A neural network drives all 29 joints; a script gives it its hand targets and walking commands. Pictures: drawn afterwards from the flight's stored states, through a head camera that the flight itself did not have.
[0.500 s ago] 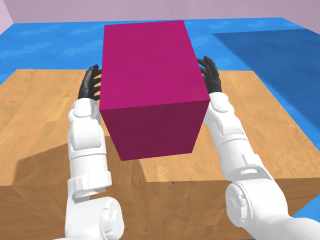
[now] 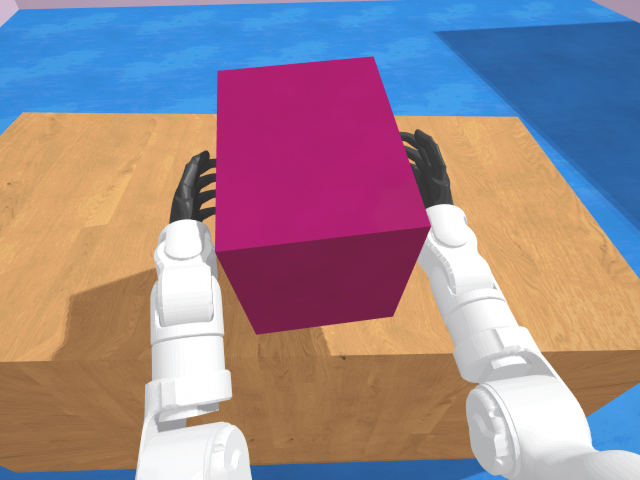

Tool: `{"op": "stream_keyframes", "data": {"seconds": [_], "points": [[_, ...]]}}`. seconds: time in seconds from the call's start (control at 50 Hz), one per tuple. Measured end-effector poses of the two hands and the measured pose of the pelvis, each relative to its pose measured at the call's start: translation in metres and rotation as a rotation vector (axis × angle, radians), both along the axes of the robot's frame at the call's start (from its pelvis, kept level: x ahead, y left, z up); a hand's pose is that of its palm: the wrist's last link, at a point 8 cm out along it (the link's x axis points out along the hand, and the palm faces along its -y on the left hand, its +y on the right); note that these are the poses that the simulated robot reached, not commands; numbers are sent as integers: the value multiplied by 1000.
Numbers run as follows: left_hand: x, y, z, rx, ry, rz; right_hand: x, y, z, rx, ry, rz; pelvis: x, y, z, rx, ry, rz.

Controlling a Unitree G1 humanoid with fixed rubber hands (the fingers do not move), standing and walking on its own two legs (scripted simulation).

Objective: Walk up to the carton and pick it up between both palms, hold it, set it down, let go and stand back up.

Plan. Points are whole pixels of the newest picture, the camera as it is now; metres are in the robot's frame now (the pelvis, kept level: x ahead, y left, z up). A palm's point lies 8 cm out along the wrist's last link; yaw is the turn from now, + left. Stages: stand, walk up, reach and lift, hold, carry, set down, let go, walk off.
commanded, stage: set down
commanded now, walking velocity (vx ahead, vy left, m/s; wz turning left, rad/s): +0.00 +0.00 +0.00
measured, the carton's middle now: (311, 202) +0.42 +0.01 +0.12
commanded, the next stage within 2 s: none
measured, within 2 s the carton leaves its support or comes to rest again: neither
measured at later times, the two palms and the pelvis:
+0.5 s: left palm (202, 242) +0.36 +0.15 +0.12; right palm (425, 208) +0.39 -0.14 +0.13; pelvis +0.00 -0.01 +0.00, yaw -1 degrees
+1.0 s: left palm (212, 256) +0.37 +0.14 +0.08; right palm (421, 213) +0.41 -0.15 +0.11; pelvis -0.01 -0.01 +0.00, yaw -2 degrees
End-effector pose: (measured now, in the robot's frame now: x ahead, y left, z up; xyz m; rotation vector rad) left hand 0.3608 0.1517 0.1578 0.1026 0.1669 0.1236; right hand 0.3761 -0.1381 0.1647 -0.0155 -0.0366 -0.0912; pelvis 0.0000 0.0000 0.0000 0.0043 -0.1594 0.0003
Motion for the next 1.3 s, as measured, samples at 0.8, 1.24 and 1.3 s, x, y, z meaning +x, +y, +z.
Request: {"op": "stream_keyframes", "data": {"seconds": [0.8,1.24,1.3], "points": [[0,-7,-68,-63,128,88,23,-5,-55,-19,144,77,-6,-9,1,7,136,-29],[8,-8,-94,-110,165,139,40,-4,-76,-16,214,116,0,-9,1,13,222,-53],[11,-8,-94,-104,155,143,43,-3,-77,-16,209,121,1,-9,1,12,236,-55]]}}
